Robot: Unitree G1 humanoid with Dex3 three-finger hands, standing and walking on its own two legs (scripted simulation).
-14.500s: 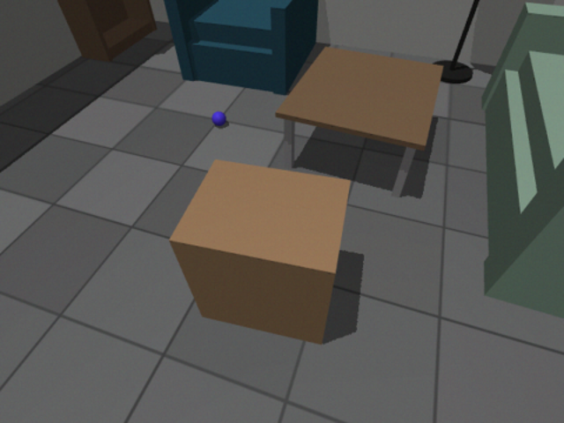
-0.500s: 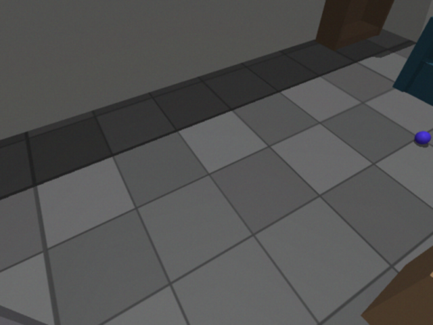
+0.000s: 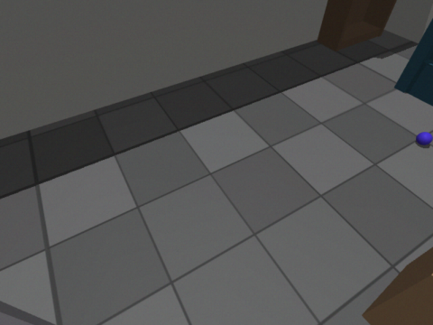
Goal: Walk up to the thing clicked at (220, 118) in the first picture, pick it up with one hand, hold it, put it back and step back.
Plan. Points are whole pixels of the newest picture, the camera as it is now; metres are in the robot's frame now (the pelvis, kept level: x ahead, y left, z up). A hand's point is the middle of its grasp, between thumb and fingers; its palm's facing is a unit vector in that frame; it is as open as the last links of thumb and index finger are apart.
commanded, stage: stand
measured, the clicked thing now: (424, 138) +1.32 -1.33 -0.74
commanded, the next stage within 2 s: walk up in 1.48 s
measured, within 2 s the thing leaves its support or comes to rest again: neither
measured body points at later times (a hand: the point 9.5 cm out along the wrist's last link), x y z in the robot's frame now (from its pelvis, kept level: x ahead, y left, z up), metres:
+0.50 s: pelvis +0.00 +0.00 +0.00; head +0.01 +0.00 +0.45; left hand +0.06 +0.30 -0.13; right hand +0.07 -0.30 -0.13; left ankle +0.01 +0.13 -0.75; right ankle -0.02 -0.14 -0.75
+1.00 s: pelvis +0.00 +0.00 +0.00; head +0.01 +0.00 +0.45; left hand +0.07 +0.30 -0.13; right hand +0.07 -0.30 -0.13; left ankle +0.01 +0.13 -0.75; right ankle -0.02 -0.14 -0.75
